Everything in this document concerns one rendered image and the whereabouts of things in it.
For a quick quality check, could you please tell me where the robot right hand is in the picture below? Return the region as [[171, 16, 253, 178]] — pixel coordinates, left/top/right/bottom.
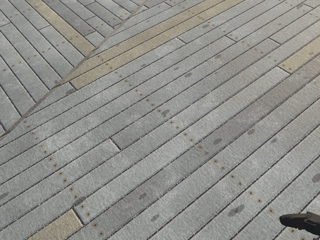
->
[[279, 211, 320, 240]]

